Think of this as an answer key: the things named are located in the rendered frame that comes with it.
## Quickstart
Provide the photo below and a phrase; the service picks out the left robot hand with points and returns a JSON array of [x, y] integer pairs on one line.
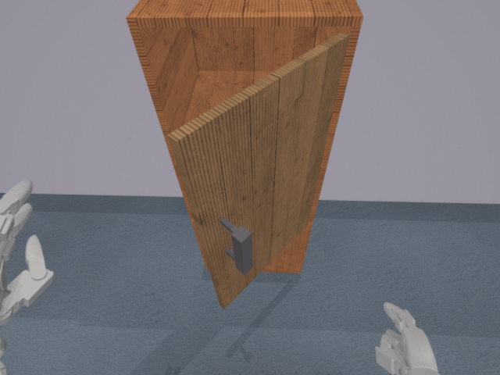
[[32, 282]]

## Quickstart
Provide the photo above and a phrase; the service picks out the handle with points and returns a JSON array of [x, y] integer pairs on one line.
[[242, 246]]

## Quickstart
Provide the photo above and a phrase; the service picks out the cupboard door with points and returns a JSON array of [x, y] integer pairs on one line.
[[255, 159]]

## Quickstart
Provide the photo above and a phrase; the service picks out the right robot hand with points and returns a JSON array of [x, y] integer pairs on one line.
[[412, 349]]

